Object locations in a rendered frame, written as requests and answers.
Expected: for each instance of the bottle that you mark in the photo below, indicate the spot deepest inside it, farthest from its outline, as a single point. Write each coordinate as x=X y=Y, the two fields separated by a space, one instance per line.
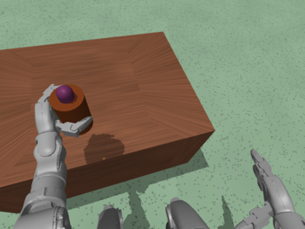
x=69 y=103

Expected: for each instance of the left robot arm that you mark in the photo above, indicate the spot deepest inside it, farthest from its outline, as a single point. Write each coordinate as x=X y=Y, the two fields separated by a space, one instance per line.
x=45 y=206

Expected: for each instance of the right robot arm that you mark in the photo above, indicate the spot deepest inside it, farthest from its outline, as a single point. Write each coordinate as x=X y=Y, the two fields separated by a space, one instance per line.
x=288 y=220

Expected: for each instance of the right robot hand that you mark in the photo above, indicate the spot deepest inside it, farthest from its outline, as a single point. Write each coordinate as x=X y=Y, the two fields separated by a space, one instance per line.
x=276 y=197

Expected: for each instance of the left robot hand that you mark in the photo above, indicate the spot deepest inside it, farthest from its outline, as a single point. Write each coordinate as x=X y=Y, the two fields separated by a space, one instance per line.
x=46 y=119

